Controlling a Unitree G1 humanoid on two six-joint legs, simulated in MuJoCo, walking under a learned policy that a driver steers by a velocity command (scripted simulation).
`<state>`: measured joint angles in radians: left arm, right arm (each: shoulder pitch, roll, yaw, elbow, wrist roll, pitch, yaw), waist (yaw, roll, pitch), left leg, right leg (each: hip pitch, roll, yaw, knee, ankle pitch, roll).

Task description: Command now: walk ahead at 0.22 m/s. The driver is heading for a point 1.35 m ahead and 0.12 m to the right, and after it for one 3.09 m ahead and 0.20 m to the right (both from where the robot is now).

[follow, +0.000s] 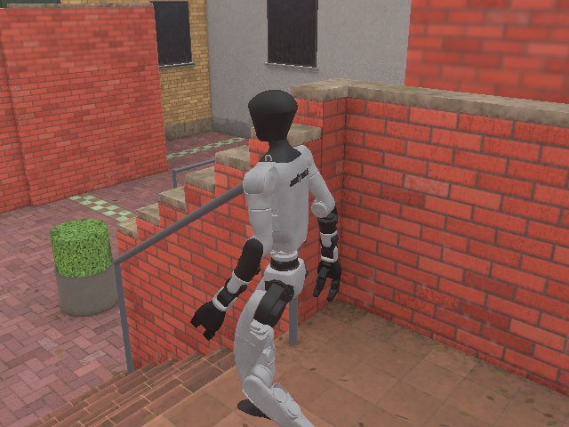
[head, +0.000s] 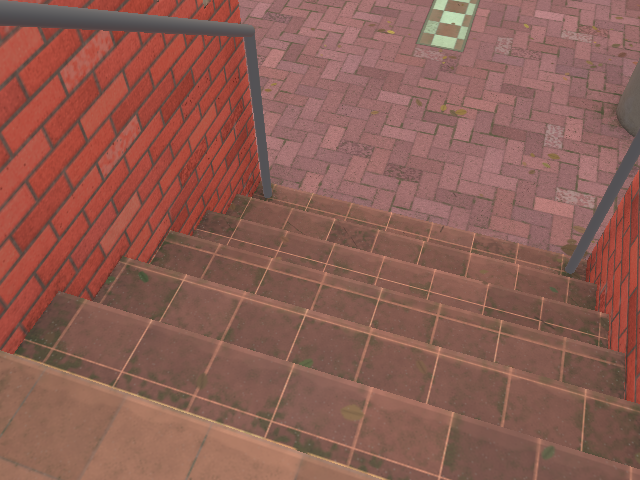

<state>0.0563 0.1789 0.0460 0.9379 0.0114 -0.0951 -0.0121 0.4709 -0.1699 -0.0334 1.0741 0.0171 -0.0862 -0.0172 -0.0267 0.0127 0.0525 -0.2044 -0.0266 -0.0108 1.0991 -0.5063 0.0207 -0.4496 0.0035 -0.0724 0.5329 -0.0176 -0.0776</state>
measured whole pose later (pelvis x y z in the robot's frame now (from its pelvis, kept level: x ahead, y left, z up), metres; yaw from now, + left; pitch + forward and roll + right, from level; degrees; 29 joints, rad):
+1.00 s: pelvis +0.27 -0.07 +0.02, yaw -1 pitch +0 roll +1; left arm 0.45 0.19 0.02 0.96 0.00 -0.06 0.01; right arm 0.25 -0.25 -0.08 0.96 -0.01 0.00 0.02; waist 0.01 0.04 0.01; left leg -0.57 0.06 -0.02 0.94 -0.15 0.04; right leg -0.05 0.08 -0.07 0.26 -0.21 -0.11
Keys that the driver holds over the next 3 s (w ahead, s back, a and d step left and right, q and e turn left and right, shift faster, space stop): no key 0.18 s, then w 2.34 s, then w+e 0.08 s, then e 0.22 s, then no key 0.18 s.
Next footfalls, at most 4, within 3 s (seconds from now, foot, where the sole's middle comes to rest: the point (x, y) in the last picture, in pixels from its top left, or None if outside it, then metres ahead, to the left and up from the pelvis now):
0.26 left None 0.14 0.10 -0.76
0.74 right None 0.27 -0.12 -0.76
1.46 left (310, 414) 0.65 0.05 -0.93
1.94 right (382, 362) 0.87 -0.15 -1.10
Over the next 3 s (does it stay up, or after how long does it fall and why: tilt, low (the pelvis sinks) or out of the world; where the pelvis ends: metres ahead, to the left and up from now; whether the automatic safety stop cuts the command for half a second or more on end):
stays up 1.31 -0.07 -0.62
